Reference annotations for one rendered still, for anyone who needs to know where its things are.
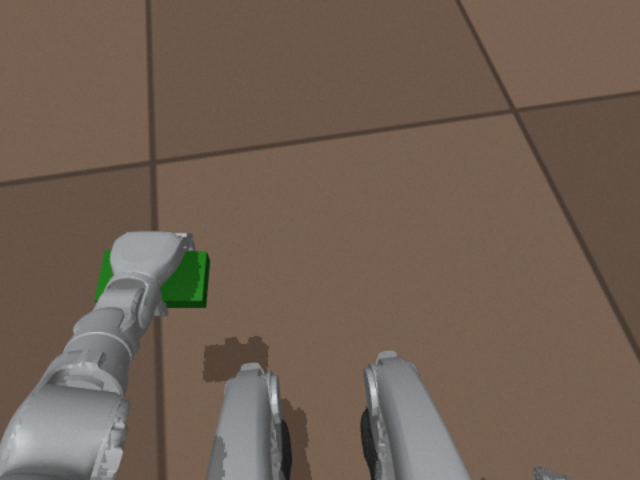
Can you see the left robot arm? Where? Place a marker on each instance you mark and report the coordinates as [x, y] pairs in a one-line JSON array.
[[72, 426]]

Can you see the small box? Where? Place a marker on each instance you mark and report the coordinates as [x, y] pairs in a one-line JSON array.
[[186, 288]]

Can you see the right robot foot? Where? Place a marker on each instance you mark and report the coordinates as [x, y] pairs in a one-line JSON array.
[[368, 445]]

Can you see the left robot hand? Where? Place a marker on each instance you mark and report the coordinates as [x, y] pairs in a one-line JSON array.
[[155, 254]]

